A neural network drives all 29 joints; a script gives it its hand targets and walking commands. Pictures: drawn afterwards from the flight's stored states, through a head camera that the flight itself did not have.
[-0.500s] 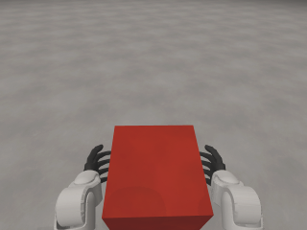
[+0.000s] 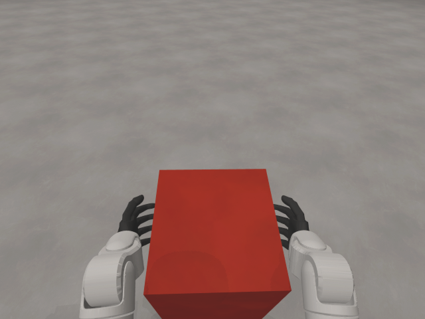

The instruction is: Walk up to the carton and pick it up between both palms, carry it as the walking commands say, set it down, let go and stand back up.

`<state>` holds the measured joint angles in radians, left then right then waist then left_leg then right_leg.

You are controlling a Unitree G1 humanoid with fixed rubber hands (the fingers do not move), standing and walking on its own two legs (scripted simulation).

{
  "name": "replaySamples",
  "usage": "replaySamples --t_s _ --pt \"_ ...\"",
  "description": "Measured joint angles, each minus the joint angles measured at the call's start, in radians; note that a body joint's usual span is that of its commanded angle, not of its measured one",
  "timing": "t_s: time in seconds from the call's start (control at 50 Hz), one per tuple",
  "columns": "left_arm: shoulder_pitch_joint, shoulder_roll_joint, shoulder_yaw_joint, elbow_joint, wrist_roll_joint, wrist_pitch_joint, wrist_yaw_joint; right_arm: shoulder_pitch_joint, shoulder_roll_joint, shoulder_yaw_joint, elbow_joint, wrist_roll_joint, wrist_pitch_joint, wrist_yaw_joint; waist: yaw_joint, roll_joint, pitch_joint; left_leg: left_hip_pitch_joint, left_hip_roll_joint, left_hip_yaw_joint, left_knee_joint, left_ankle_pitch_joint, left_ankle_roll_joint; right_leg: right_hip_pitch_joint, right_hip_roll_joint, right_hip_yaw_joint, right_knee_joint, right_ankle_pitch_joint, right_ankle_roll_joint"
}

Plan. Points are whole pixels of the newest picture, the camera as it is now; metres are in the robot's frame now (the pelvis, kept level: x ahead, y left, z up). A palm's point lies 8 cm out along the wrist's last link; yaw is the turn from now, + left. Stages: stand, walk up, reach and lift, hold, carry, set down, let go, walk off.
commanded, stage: carry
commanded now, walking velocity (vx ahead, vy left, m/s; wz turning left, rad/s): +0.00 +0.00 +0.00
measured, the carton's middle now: (213, 249) +0.27 +0.00 +0.00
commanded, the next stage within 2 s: none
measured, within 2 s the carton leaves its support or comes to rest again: neither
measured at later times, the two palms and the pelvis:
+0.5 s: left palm (129, 237) +0.26 +0.15 +0.08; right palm (296, 237) +0.26 -0.14 +0.08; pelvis +0.01 +0.00 +0.00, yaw +0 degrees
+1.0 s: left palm (129, 227) +0.27 +0.15 +0.10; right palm (299, 228) +0.26 -0.14 +0.10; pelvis +0.03 +0.00 +0.00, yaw -1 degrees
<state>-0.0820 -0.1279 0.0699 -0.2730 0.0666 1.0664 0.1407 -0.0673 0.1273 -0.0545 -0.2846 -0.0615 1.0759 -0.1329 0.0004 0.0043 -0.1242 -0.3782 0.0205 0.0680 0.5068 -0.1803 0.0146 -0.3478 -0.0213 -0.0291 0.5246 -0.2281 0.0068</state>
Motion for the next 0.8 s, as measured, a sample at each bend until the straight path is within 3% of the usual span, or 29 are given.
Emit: replaySamples --t_s 0.36,0.8 --pt "0.014 0.0 -0.005 0.001 -0.003 -0.013 0.002 0.016 0.0 0.004 0.002 0.002 -0.016 -0.001 0.003 -0.004 0.0 0.01 -0.001 0.001 0.002 -0.01 0.001 0.011 -0.002 0.001 0.0 -0.008 0.002" --pt "0.02 0.001 -0.022 -0.075 0.001 0.062 0.003 0.032 0.0 0.011 -0.081 -0.001 0.055 0.001 0.003 -0.009 -0.004 0.017 0.002 0.006 -0.003 -0.014 0.001 0.018 0.001 0.005 -0.011 -0.007 0.002"
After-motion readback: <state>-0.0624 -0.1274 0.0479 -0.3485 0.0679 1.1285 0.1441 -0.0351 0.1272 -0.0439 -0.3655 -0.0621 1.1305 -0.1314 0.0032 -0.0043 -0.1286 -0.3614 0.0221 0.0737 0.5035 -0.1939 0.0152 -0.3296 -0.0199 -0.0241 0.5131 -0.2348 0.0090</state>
